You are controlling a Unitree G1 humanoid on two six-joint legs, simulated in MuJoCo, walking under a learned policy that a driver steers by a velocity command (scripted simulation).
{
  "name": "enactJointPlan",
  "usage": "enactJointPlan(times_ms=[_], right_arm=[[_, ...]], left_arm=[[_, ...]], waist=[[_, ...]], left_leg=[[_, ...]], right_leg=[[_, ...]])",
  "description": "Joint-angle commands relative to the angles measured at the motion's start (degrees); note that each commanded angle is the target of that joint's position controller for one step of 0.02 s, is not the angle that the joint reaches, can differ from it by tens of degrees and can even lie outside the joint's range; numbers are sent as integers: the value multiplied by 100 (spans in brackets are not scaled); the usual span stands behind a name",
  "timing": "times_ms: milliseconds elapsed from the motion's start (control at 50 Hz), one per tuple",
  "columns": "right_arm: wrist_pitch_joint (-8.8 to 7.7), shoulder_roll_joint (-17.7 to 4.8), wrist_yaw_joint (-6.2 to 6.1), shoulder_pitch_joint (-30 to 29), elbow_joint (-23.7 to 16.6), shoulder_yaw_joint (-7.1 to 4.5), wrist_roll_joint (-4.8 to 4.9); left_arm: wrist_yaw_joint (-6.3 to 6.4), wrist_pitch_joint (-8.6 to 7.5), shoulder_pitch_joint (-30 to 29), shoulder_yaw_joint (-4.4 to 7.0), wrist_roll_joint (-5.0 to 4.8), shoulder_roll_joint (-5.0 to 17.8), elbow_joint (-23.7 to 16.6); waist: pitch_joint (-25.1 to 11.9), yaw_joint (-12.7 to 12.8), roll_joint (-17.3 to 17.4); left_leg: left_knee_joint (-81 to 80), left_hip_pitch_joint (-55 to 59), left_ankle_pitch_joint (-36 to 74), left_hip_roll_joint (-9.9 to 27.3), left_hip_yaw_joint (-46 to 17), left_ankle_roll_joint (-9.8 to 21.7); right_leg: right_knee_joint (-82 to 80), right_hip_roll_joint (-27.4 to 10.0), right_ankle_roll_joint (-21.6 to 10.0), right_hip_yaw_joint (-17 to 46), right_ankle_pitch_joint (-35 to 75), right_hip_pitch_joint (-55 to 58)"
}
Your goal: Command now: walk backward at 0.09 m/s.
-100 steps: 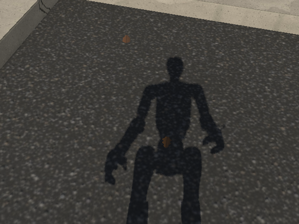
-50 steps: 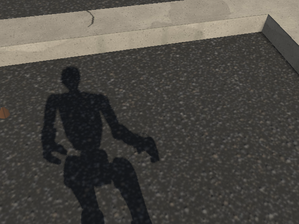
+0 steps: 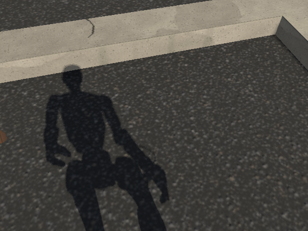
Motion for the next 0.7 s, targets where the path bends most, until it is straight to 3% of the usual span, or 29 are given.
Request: enactJointPlan(times_ms=[20,40,60,80,100,120,140,160,200,240,260,280,300,320,340,360,380,400,440,520,620,660,700], right_arm=[[-67,-804,-10,477,-174,-170,-149],[-24,-610,-19,637,-82,-123,-117],[74,-608,-29,296,-178,-121,-60],[186,-770,-62,-73,-311,-172,-7],[308,-850,-112,-144,-321,-228,22],[415,-820,-147,101,-220,-245,30],[478,-708,-165,294,-142,-234,33],[478,-549,-156,388,-106,-199,-19],[363,-494,-93,326,-139,-174,-81],[273,-605,-1,658,49,-217,-79],[269,-620,41,834,164,-215,-123],[241,-678,65,1171,255,-200,-180],[197,-1128,57,1257,192,-270,-129],[54,-1713,89,863,52,-394,-304],[-129,-1520,15,211,-179,-347,-305],[-266,-1241,-6,-74,-238,-284,-204],[-329,-1092,12,-17,-254,-263,-99],[-370,-984,23,191,-207,-242,-46],[-396,-696,39,762,-35,-166,-47],[-346,-794,20,1205,19,-166,-98],[-290,-987,23,1553,75,-242,-35],[-261,-1010,37,1603,105,-281,21],[-231,-1092,45,1488,84,-340,62]], left_arm=[[113,74,370,325,140,1305,-206],[109,152,458,255,158,1056,-209],[86,177,519,153,150,765,-193],[74,174,500,166,152,893,-179],[87,163,347,205,138,1097,-201],[96,139,42,194,94,1060,-243],[80,129,-330,150,61,916,-270],[52,142,-552,115,46,763,-211],[74,204,-486,134,13,777,-21],[145,243,-288,222,-106,1011,88],[162,245,-335,232,-137,974,46],[142,226,-463,175,-96,707,-56],[69,163,-673,57,-53,190,-238],[57,45,-1194,199,-223,647,-488],[57,-33,-941,306,-293,965,-378],[38,-63,-542,357,-173,1031,-158],[30,-81,-345,380,-50,977,-10],[8,-107,-358,379,-4,872,43],[-58,-151,-426,336,-26,569,86],[-142,-223,-869,231,-73,342,-59],[-302,-319,-1442,101,-146,330,-322],[-357,-350,-1489,73,-163,377,-402],[-388,-371,-1203,114,-159,550,-397]], waist=[[-933,17,-468],[-1379,174,-798],[-1513,347,-957],[-1463,504,-1015],[-1368,458,-760],[-1304,259,-358],[-1092,49,-327],[-919,-74,-545],[-785,-68,-1150],[-771,-201,-971],[-562,-273,-737],[-471,-381,45],[-373,-363,1544],[464,-375,1567],[814,9,1217],[706,231,1054],[468,235,914],[392,164,802],[177,29,754],[223,-210,822],[500,-439,854],[568,-388,909],[433,-121,1030]], left_leg=[[753,-1066,2248,493,-245,-45],[1520,-1264,438,188,-45,-301],[2271,-1443,-1213,52,-89,-419],[3525,-1769,-2202,-16,-207,-490],[4500,-1934,-2308,-38,-347,-541],[4584,-1751,-1923,147,-500,-543],[3996,-1572,-1478,325,-390,-534],[3197,-1351,-1130,374,-130,-550],[1915,-725,-960,223,242,-506],[693,-10,-24,70,599,-210],[227,157,-13,29,650,6],[-410,526,-856,553,-197,300],[-1358,473,-2553,1982,-2187,854],[-2345,-745,-3705,2728,-3808,1500],[-2393,-744,-3088,2581,-3480,1273],[-2202,-423,-2183,2261,-2818,944],[-2100,-64,-1635,2046,-2328,733],[-2058,162,-1129,1912,-1944,637],[-1982,494,-295,1706,-1393,590],[-1999,485,440,1584,-891,654],[-1914,500,1004,1743,-654,787],[-1772,622,1288,1862,-629,775],[-1461,683,2134,1979,-595,698]], right_leg=[[8,-949,-790,845,4872,2113],[70,-1602,-1488,1315,5718,2377],[-238,-1955,-1823,1757,5416,2258],[-525,-2084,-1978,1964,4867,2036],[-647,-2072,-1971,1839,4434,1678],[-889,-1833,-1743,1513,2755,1154],[-1221,-1482,-1418,1236,588,638],[-1495,-1124,-1140,1020,-1159,264],[-1805,-845,-950,896,-2391,-102],[-1749,-817,-835,865,-3113,-284],[-1518,-686,-633,746,-3389,-518],[-487,-381,-354,449,-3431,-1146],[1427,269,1,-411,-2960,-2086],[1952,175,-131,358,-2467,-2582],[2314,-35,-220,586,-1785,-2681],[2401,-112,-214,568,-1294,-2693],[2432,-182,-195,455,-1081,-2664],[2446,-235,-148,357,-806,-2689],[2426,-279,-91,127,-386,-2651],[1569,-327,65,-113,78,-2394],[516,-241,41,-344,5,-1915],[226,-221,-95,-349,-229,-1691],[-6,-110,-283,-396,-475,-1067]])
